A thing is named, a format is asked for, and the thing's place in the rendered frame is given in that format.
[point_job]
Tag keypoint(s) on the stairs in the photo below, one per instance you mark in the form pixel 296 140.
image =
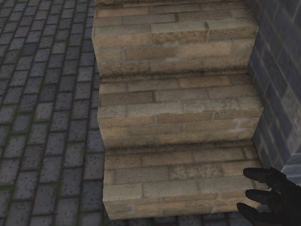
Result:
pixel 177 106

